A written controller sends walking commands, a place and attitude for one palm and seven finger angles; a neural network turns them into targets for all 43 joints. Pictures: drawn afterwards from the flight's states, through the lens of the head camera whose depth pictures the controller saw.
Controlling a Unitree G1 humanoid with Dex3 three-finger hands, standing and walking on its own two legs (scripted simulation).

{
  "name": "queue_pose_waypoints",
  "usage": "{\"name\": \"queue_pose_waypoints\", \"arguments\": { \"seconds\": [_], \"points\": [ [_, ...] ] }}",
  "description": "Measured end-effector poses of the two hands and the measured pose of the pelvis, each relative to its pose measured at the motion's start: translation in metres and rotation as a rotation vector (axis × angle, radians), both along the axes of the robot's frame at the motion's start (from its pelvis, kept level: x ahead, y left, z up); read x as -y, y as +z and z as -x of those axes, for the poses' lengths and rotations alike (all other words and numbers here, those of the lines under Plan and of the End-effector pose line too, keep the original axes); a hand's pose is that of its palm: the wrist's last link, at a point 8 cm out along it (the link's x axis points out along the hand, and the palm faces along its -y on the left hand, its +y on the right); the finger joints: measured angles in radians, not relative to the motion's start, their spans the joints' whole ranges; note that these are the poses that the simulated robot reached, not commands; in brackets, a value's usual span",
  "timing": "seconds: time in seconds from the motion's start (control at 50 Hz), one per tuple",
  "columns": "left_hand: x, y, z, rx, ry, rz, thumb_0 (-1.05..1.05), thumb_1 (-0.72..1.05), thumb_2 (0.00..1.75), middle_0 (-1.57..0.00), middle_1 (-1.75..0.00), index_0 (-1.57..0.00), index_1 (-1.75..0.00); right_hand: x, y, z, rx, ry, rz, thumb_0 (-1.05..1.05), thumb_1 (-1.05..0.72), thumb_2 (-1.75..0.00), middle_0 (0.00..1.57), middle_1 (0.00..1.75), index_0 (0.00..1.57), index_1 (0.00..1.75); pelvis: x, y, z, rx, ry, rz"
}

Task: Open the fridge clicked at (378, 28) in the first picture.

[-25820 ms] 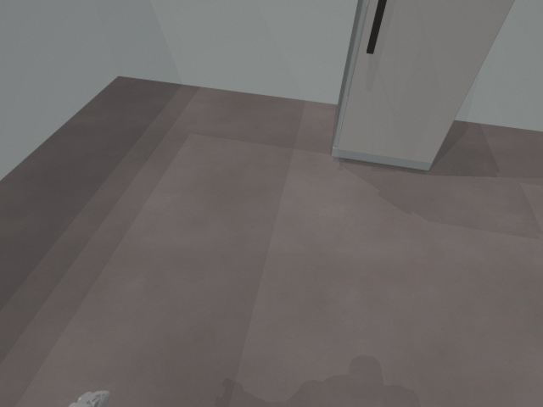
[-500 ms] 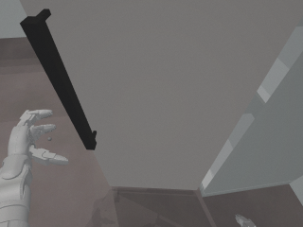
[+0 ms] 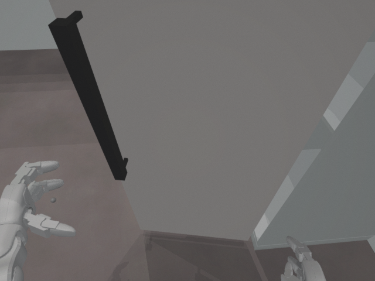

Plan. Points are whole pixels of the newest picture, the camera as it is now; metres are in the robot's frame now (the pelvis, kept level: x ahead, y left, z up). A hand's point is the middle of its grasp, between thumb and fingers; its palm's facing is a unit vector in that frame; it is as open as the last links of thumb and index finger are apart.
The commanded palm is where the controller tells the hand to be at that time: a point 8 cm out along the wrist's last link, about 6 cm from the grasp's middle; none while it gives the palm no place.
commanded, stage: draw the hand back to the body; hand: left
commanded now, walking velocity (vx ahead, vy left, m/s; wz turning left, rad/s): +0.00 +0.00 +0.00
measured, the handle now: (104, 116) +0.42 +0.23 +0.13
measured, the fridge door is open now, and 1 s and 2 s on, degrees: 79 79 79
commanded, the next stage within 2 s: step back with the hand held close in 1.70 s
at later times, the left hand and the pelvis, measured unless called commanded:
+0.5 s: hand (34, 200) +0.22 +0.30 +0.11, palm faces +0.09 -1.00 -0.02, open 14.7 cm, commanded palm +0.18 +0.33 +0.12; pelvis +0.00 +0.01 +0.00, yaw -1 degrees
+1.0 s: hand (12, 192) +0.21 +0.30 +0.16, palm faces +0.47 -0.80 -0.36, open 12.0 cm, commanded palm +0.16 +0.33 +0.17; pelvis +0.01 +0.02 +0.03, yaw +0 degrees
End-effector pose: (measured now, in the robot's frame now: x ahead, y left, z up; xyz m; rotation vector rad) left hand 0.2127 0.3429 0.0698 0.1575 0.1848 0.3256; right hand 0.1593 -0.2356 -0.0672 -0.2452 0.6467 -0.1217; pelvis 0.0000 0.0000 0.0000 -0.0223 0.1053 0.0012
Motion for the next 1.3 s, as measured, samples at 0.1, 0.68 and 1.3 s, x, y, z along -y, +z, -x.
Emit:
{"name": "queue_pose_waypoints", "arguments": {
  "seconds": [0.1,0.68,1.3],
  "points": [
    [0.005,-0.001,0.020,0.032,0.004,-0.015,-0.02,-0.55,0.20,-0.25,-1.15,-0.26,-1.15,-0.003,-0.003,0.000,-0.002,0.028,0.014,0.02,-0.90,-0.90,0.21,0.30,0.20,0.30,0.000,-0.002,0.002,0.005,0.011,0.004],
    [0.002,0.055,0.045,0.198,-0.138,0.004,-0.02,-0.49,0.23,-0.25,-1.11,-0.25,-1.11,-0.021,0.024,-0.004,0.132,0.074,0.036,0.02,-0.90,-0.90,0.21,0.30,0.20,0.30,-0.012,0.005,0.009,0.092,0.017,0.015],
    [0.028,0.139,0.040,0.286,0.110,-0.356,0.00,0.54,0.73,-0.22,-0.51,-0.22,-0.50,-0.027,0.028,-0.041,0.024,0.076,-0.014,0.02,-0.90,-0.90,0.21,0.30,0.20,0.30,-0.007,0.033,-0.024,0.176,-0.007,-0.016]
  ]
}}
